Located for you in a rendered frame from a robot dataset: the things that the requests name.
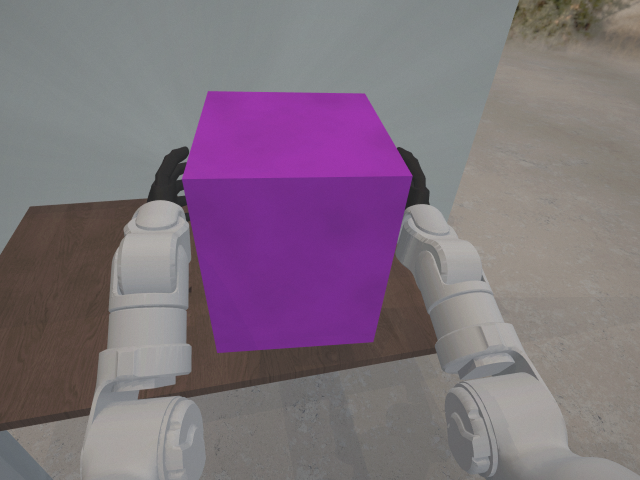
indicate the robot right forearm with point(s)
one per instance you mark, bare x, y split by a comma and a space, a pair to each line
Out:
473, 340

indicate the table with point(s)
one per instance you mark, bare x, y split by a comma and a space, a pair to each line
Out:
55, 274

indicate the left robot upper arm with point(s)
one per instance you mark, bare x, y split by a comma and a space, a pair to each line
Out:
146, 439

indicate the right robot upper arm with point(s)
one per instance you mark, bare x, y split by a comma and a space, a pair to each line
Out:
508, 427

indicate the robot left forearm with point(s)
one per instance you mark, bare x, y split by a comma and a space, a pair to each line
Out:
149, 294

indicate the left robot hand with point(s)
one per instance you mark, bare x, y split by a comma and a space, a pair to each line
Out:
166, 186

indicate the right robot hand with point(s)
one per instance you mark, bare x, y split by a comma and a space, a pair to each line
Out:
418, 193

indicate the carton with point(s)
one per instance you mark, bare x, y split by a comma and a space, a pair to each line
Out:
296, 202

